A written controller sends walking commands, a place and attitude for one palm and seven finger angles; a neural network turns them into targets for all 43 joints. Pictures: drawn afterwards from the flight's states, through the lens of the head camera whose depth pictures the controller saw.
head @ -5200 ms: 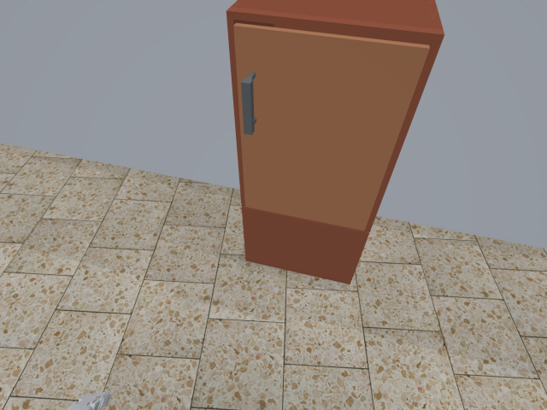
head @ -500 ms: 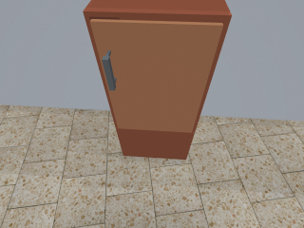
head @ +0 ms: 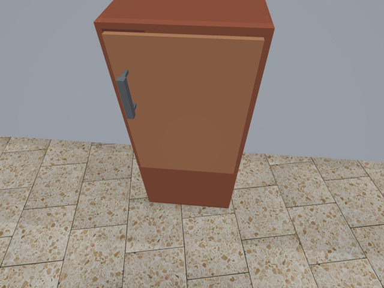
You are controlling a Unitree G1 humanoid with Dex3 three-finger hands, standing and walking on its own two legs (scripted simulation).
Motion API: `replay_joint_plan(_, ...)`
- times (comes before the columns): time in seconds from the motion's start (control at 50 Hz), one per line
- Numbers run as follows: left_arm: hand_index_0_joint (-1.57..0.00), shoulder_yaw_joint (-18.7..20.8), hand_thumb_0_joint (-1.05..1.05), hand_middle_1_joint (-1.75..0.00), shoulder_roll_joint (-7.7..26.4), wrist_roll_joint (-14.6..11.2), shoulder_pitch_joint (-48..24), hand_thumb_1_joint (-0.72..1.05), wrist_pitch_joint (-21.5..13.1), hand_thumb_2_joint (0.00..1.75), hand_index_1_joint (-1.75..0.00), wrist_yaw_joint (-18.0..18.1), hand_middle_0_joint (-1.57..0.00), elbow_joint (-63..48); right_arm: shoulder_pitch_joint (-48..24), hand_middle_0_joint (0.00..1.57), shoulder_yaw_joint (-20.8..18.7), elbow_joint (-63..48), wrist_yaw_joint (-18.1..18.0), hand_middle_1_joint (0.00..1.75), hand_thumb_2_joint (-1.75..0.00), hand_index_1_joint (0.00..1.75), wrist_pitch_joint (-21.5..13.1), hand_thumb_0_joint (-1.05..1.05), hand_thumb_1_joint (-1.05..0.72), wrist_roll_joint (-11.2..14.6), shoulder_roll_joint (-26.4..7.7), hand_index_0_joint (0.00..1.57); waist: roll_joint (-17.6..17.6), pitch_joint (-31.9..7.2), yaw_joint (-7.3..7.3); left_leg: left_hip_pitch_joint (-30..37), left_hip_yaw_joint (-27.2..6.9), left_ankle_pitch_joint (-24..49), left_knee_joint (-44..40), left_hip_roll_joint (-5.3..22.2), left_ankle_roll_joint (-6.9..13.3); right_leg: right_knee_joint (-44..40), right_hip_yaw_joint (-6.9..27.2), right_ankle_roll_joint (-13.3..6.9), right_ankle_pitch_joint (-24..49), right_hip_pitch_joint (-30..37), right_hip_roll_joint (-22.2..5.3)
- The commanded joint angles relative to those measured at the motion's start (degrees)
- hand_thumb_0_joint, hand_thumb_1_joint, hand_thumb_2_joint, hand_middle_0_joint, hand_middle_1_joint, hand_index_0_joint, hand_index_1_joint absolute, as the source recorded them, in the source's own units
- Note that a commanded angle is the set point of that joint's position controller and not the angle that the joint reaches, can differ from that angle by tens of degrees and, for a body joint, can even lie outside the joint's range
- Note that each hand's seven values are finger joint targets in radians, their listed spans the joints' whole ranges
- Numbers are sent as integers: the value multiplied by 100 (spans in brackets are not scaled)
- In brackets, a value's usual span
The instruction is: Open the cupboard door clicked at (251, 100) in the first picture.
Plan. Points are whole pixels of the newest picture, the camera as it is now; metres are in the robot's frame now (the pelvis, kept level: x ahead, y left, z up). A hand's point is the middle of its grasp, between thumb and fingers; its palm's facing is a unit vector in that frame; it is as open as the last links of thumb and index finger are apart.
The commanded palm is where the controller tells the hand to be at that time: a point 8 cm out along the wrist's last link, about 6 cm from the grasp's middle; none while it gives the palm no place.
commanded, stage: shuffle to correct the standing spot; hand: left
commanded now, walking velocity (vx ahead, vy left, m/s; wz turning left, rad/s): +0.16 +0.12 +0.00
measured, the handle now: (128, 94) +0.62 +0.24 +0.04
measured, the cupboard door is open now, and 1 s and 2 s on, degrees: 0 0 0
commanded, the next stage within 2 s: come to a stop and stand still in 0.20 s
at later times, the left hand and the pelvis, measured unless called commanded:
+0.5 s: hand out of the picture +0.08 +0.21 -0.17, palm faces +0.08 -0.96 -0.25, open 7.4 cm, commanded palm none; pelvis +0.07 +0.02 -0.01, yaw +2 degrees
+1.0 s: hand out of the picture +0.08 +0.20 -0.17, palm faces +0.04 -0.97 -0.24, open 7.4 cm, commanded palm none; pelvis +0.05 +0.02 -0.01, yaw +0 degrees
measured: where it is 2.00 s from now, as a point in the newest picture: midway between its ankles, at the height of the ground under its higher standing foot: outside the picture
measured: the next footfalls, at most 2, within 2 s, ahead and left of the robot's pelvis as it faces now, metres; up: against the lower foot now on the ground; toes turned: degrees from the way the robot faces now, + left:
left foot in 0.64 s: +0.13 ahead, +0.16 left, +0.00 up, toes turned +4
right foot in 0.96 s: +0.05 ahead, -0.09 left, +0.00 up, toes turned -3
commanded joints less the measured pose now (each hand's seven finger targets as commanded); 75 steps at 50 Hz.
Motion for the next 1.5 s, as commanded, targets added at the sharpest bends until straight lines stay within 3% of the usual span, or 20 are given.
replay_joint_plan(0.0,-20,232,0,-30,899,19,429,90,-68,90,-30,48,-20,-192,311,20,-92,-185,29,30,-90,30,-49,0,-90,7,-340,20,-440,270,46,-456,144,-285,132,-106,301,-1109,924,-359,-192,-101,-708)
replay_joint_plan(0.12,-20,376,0,-30,994,57,552,90,-80,90,-30,38,-20,-269,357,20,-108,-272,63,30,-90,30,-100,0,-90,-2,-232,20,-596,539,46,-628,267,-374,485,-153,334,-1131,1159,-704,397,-173,-1151)
replay_joint_plan(0.16,-20,366,0,-30,844,52,449,90,-52,90,-30,21,-20,-320,697,20,-111,-170,52,30,-90,30,-155,0,-90,9,-325,20,-139,368,-74,54,137,392,39,-78,415,-534,603,-492,507,-439,-730)
replay_joint_plan(0.22,-20,312,0,-30,437,54,136,90,-44,90,-30,8,-20,-541,1320,20,-217,36,-25,30,-90,30,-171,0,-90,-27,-844,20,1672,299,-237,709,-1062,2093,-522,955,1074,1152,-483,-146,-879,-1310,151)
replay_joint_plan(0.28,-20,289,0,-30,342,33,-151,90,-98,90,-30,-12,-20,-678,1253,20,-202,-72,-65,30,-90,30,-181,0,-90,-36,-715,20,1215,373,-227,934,-1217,3347,-408,1138,1491,1673,-249,-237,-1774,-1759,60)
replay_joint_plan(0.34,-20,360,0,-30,420,28,839,90,-180,90,-30,-4,-20,-293,449,20,-183,-314,-87,30,-90,30,-193,0,-90,57,-617,20,61,-258,365,-204,-179,3030,766,434,780,-144,52,-180,1474,534,-241)
replay_joint_plan(0.38,-20,451,0,-30,1040,-8,1574,90,-213,90,-30,122,-20,-20,47,20,-131,-601,-92,30,-90,30,-167,0,-90,135,-273,20,-1470,-528,555,-1479,80,-1423,2002,-222,290,-470,1646,-950,6267,1627,-2105)
replay_joint_plan(0.42,-20,381,0,-30,907,51,1188,90,-178,90,-30,194,-20,-96,-42,20,-199,-521,-115,30,-90,30,-62,0,-90,134,-171,20,-1450,-140,402,-1887,-224,-1978,2633,-187,239,-204,1333,-1309,7085,1424,-2002)
replay_joint_plan(0.48,-20,354,0,-30,793,111,743,90,-79,90,-30,266,-20,-337,-239,20,-228,-520,-41,30,-90,30,21,0,-90,140,-51,20,-1248,217,273,-1941,-54,-1622,2163,-202,214,-174,765,-1075,6213,1128,-1603)
replay_joint_plan(0.58,-20,399,0,-30,898,36,186,90,57,90,-30,237,-20,-678,506,20,-273,-251,-4,30,-90,30,69,0,-90,75,32,20,-901,-172,-244,152,364,1088,175,-364,196,352,175,-534,3846,-150,-932)
replay_joint_plan(0.6,-20,386,0,-30,823,0,202,90,87,90,-30,225,-20,-756,697,20,-312,-239,-16,30,-90,30,50,0,-90,38,-253,20,-353,-391,-271,725,69,2433,37,6,357,756,38,-282,2792,-481,-690)
replay_joint_plan(0.64,-20,321,0,-30,451,-67,381,90,152,90,-30,251,-20,-873,733,20,-389,-403,-69,30,-90,30,3,0,-90,31,-872,20,1412,-721,-231,601,-1713,5325,-567,1724,1581,2358,90,76,-1783,-818,91)
replay_joint_plan(0.7,-20,322,0,-30,405,-13,170,90,243,90,-30,237,-20,-806,-68,20,-292,-639,-148,30,-90,30,-31,0,-90,-8,-651,20,1175,-142,-43,-387,-1585,3535,-819,1574,1679,2937,593,8,-1565,-929,-120)
replay_joint_plan(0.86,-20,248,0,-30,177,17,298,90,208,90,-30,73,-20,-714,-129,20,-436,-738,-67,30,-90,30,58,0,-90,-49,-813,20,817,-508,-69,-160,-1137,744,-995,1051,1237,770,84,56,-716,-388,47)
replay_joint_plan(0.9,-20,246,0,-30,275,42,560,90,126,90,-30,81,-20,-623,-154,20,-423,-757,-36,30,-90,30,87,0,-90,-11,-735,20,286,-435,58,-458,-813,272,-587,665,861,-575,102,47,133,185,46)
replay_joint_plan(0.94,-20,280,0,-30,817,82,386,90,56,90,-30,113,-20,-712,-239,20,-328,-882,17,30,-90,30,141,0,-90,61,-241,20,-1305,-42,-31,-966,-98,-499,262,-79,326,-1531,1539,-364,-16,-186,-1093)
replay_joint_plan(0.96,-20,265,0,-30,948,53,152,90,50,90,-30,104,-20,-812,-340,20,-291,-909,55,30,-90,30,163,0,-90,33,-234,20,-1276,118,-71,-753,-84,-611,404,-165,250,-1760,1727,-635,-271,-739,-1418)
replay_joint_plan(1.04,-20,203,0,-30,654,-10,-6,90,-62,90,-30,103,-20,-722,62,20,-229,-483,21,30,-90,30,75,0,-90,4,-229,20,-808,-39,-210,0,-195,716,60,-45,276,-998,937,-466,1409,-601,-735)
replay_joint_plan(1.16,-20,173,0,-30,611,-38,286,90,-1,90,-30,78,-20,-468,146,20,-130,-207,-10,30,-90,30,55,0,-90,19,-270,20,0,578,-83,-55,-355,706,-340,122,262,-1359,838,-246,-67,-778,-435)
replay_joint_plan(1.48,-20,148,0,-30,339,-47,669,90,-48,90,-30,107,-20,-85,525,20,-78,163,-106,30,-90,30,-29,0,-90,46,-127,20,-44,270,-9,68,-325,1174,-390,212,257,-1222,631,-252,1133,-47,-339)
